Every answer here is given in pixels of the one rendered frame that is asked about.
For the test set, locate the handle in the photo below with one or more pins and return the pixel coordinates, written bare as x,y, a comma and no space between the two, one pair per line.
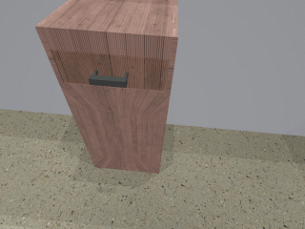
108,81

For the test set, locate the cabinet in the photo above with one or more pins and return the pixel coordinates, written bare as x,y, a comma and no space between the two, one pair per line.
122,128

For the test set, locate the drawer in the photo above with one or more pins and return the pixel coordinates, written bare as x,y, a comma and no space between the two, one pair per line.
147,73

